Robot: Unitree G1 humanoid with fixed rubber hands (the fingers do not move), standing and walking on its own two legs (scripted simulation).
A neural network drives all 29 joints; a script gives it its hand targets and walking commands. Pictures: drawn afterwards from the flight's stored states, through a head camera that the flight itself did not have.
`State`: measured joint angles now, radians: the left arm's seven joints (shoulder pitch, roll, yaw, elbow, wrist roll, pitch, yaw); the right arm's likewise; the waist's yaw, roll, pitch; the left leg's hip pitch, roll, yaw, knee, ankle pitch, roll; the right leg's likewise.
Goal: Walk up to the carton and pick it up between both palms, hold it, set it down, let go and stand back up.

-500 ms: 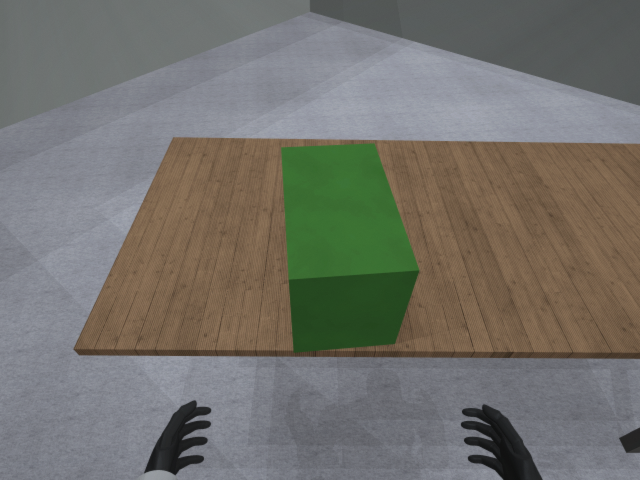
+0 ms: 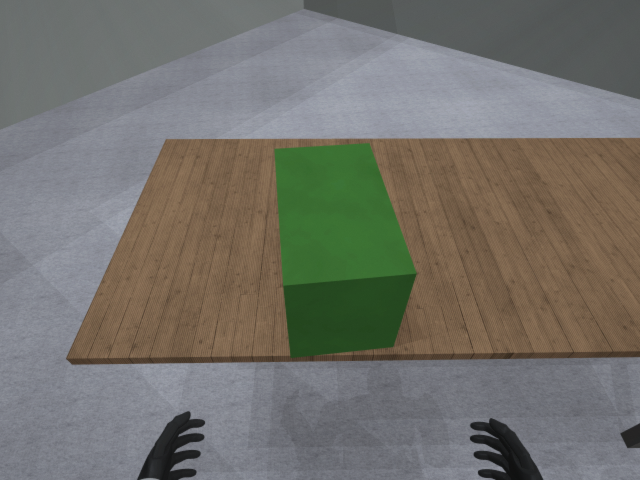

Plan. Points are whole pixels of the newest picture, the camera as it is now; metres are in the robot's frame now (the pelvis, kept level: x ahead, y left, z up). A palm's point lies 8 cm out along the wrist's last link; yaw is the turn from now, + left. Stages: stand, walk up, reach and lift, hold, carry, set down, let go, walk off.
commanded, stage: let go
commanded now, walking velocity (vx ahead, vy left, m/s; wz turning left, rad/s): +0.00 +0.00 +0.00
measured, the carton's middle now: (332, 244) +0.46 +0.01 +0.01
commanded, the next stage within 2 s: stand in 0.12 s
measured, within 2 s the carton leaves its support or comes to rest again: neither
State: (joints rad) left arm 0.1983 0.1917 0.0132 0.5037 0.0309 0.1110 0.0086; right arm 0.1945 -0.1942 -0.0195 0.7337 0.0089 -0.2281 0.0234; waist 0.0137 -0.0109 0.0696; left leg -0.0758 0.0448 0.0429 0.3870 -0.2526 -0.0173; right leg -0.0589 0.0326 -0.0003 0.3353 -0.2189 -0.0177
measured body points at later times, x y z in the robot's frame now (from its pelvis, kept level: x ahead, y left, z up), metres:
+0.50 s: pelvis -0.01 +0.00 -0.01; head -0.02 +0.01 +0.44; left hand +0.06 +0.25 -0.14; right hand +0.06 -0.25 -0.13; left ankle -0.02 +0.12 -0.75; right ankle -0.02 -0.11 -0.75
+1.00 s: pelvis -0.03 +0.01 -0.01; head -0.04 +0.02 +0.44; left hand -0.01 +0.25 -0.16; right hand -0.01 -0.23 -0.15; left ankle -0.02 +0.12 -0.75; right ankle -0.02 -0.11 -0.75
